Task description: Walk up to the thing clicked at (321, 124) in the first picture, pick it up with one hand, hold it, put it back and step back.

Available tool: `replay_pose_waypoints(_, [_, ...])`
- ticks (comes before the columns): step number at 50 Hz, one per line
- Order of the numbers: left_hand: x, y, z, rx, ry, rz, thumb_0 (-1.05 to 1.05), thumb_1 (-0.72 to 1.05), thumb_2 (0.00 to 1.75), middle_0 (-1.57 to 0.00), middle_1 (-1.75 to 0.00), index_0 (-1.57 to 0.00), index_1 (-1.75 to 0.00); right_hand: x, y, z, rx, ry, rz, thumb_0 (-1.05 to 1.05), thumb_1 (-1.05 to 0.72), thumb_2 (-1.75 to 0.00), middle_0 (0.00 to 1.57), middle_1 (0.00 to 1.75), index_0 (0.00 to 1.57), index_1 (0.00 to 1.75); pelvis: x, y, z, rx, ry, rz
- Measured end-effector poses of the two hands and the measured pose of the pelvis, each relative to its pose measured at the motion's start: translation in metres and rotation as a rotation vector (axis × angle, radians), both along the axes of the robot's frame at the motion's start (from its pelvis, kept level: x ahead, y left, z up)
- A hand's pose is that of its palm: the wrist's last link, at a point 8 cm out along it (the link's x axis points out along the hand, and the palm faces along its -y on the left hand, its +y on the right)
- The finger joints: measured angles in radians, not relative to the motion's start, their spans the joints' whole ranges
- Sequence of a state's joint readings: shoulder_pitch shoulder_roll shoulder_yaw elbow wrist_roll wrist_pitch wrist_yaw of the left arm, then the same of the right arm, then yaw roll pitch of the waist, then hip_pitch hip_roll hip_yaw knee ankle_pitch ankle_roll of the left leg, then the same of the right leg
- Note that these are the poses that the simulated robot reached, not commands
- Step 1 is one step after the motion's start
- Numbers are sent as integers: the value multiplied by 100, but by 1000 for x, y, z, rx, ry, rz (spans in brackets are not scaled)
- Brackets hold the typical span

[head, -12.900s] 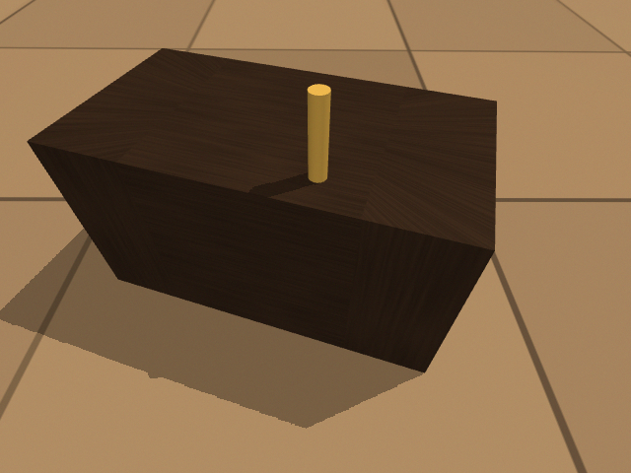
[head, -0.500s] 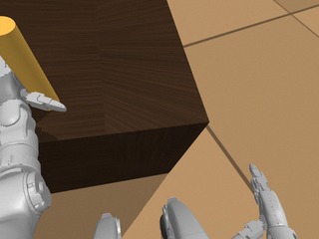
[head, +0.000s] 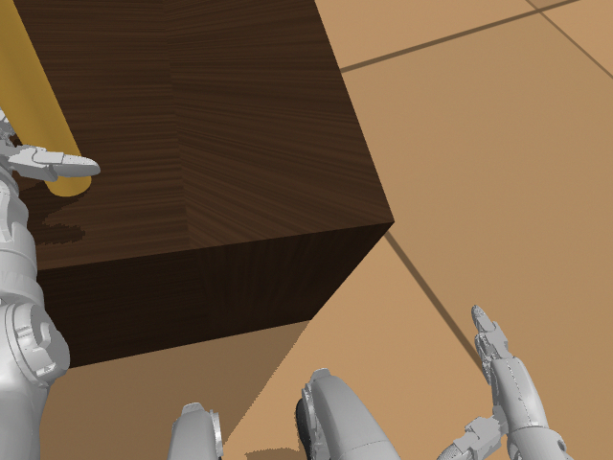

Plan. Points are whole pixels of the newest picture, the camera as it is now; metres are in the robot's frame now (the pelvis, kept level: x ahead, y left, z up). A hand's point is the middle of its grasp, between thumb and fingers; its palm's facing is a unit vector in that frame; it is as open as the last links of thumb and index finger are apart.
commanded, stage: close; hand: left
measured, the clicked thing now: (31, 106) +0.53 +0.21 +0.10
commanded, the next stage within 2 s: settle in 0.28 s
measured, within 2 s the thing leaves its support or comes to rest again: leaves its support in 0.60 s
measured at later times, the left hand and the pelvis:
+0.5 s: hand (49, 149) +0.51 +0.21 +0.06, palm faces +0.18 -0.98 -0.01, open 6.8 cm; pelvis +0.00 -0.01 +0.01, yaw +1 degrees
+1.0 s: hand (29, 114) +0.52 +0.21 +0.10, palm faces +0.14 -0.99 +0.00, open 6.5 cm; pelvis +0.02 +0.00 +0.03, yaw +0 degrees
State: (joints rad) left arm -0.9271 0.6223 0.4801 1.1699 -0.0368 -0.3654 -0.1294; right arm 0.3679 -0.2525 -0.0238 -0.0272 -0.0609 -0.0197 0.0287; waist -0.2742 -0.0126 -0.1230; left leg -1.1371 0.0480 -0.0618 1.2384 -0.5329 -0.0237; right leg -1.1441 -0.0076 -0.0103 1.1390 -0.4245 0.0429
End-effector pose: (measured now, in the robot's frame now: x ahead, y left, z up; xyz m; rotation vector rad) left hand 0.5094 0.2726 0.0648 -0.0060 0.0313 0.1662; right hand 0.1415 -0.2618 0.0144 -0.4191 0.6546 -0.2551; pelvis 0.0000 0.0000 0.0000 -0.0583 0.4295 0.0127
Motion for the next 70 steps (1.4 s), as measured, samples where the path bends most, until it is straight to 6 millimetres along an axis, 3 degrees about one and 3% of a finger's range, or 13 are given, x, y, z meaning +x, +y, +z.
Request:
replay_pose_waypoints(16, [-20,-18,-7,-6,13,2,-1,-8,69,-105,-93,-106,-91,8,-3,4,21,-30,0,-1,52,-5,6,5,6,5,6,-1,4,9,-20,-3])
replay_pose_waypoints(30, [-36,-13,1,22,14,-18,-1,-2,118,-95,-110,-96,-111,8,-4,5,36,-27,10,-1,52,-6,6,5,6,5,2,-8,9,15,-47,5])
replay_pose_waypoints(41, [-29,-9,37,13,-16,-4,-1,-2,118,-94,-111,-95,-112,13,-2,10,59,-36,-21,-1,53,-6,6,5,6,5,10,-4,21,18,-79,2])
replay_pose_waypoints(52, [-22,-9,42,-2,14,-15,-1,-2,118,-94,-111,-95,-112,12,5,6,96,3,-25,-1,54,-6,6,5,6,5,16,0,28,19,-82,-4])
replay_pose_waypoints(70, [-23,-10,68,9,-3,-9,-1,-2,118,-94,-111,-95,-112,17,0,5,116,10,-39,-1,54,-6,6,5,6,5,18,-2,37,24,-105,-4])
